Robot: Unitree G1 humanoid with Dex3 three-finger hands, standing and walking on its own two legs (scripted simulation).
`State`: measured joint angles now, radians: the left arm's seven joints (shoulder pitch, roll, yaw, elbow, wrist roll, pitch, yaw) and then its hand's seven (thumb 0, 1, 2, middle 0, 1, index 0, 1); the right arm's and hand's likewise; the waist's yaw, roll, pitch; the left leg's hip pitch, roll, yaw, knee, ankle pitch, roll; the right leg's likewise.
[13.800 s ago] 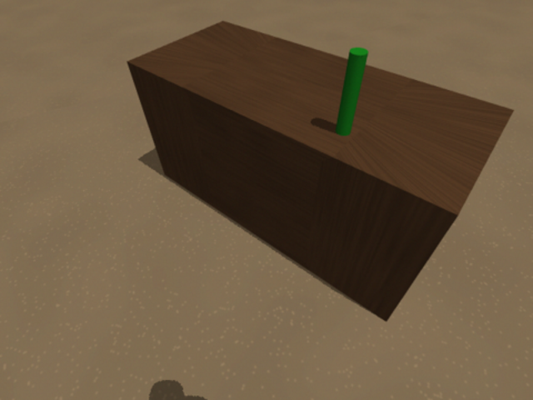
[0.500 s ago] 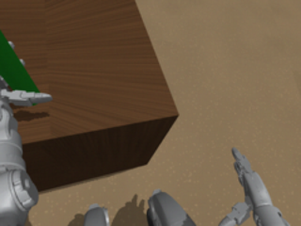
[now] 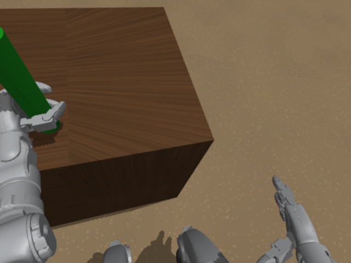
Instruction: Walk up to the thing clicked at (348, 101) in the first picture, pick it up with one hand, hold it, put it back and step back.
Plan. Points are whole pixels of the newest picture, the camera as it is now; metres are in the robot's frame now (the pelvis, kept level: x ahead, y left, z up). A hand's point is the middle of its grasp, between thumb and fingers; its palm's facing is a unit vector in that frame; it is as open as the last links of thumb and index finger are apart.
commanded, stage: settle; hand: left
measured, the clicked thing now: (25, 92) +0.49 +0.22 +0.10
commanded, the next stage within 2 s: lift in 1.06 s
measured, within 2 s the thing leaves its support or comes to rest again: leaves its support in 0.18 s
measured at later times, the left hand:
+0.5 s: hand (29, 98) +0.48 +0.21 +0.09, palm faces +0.15 -0.99 -0.01, open 6.0 cm
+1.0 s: hand (25, 84) +0.49 +0.21 +0.11, palm faces +0.14 -0.99 -0.01, open 6.0 cm
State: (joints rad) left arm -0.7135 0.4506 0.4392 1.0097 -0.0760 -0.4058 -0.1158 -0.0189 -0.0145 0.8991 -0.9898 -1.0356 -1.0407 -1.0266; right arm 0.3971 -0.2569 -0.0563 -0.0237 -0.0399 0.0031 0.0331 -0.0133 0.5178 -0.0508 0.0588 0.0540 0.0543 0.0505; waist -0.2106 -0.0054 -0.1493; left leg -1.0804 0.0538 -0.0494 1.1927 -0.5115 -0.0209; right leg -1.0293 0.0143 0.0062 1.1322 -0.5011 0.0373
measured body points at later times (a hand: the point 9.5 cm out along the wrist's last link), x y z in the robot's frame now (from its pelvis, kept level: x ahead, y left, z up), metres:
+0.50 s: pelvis +0.00 +0.00 +0.02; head +0.10 +0.03 +0.45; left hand +0.47 +0.27 +0.09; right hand +0.16 -0.26 +0.00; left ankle +0.02 +0.13 -0.64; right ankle +0.02 -0.15 -0.64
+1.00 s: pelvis +0.01 +0.00 +0.03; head +0.11 +0.02 +0.47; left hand +0.48 +0.26 +0.12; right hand +0.17 -0.26 +0.00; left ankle +0.02 +0.13 -0.64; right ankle +0.02 -0.15 -0.64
